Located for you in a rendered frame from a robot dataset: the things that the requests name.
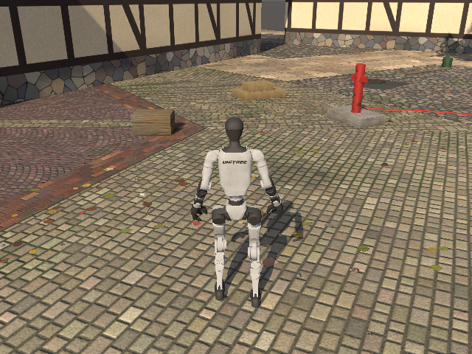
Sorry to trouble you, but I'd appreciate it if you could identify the robot left thigh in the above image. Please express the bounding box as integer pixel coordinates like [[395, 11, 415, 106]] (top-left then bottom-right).
[[212, 205, 226, 251]]

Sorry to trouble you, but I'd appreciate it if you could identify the left robot shin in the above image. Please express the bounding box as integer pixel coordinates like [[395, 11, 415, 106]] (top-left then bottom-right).
[[215, 239, 225, 290]]

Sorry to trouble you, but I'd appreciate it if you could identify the left robot forearm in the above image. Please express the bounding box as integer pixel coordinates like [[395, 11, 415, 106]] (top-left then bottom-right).
[[192, 179, 207, 208]]

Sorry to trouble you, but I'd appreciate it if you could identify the robot right upper arm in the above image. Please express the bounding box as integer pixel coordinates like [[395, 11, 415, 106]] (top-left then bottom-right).
[[250, 149, 272, 189]]

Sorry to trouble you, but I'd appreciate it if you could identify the robot left upper arm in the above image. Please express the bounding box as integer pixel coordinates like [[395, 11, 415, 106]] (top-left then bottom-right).
[[200, 149, 220, 191]]

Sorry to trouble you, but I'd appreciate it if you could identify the right robot forearm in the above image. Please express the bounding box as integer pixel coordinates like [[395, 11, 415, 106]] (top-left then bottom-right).
[[265, 177, 281, 207]]

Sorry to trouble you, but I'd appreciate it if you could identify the right robot hand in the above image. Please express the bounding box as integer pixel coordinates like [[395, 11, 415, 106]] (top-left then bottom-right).
[[266, 203, 283, 221]]

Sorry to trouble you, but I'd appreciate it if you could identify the left robot hand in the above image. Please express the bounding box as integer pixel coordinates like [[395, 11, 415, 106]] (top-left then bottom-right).
[[191, 204, 207, 221]]

